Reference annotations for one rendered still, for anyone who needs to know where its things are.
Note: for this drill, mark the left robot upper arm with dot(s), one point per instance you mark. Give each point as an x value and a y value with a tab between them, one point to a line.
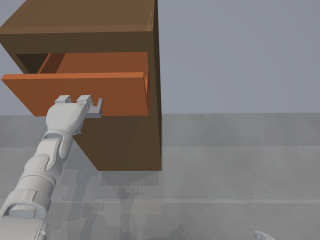
22	228

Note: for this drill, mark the robot left forearm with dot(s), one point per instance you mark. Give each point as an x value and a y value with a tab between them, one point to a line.
31	197

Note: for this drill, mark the drawer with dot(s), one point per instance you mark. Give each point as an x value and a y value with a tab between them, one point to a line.
120	78

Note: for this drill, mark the robot left hand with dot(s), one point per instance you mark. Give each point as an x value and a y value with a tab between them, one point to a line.
68	116

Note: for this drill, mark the handle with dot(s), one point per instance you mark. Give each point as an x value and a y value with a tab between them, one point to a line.
95	111

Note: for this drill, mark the robot right hand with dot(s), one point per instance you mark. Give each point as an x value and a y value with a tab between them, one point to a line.
262	236

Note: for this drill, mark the cabinet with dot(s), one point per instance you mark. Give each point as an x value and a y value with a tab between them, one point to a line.
41	27

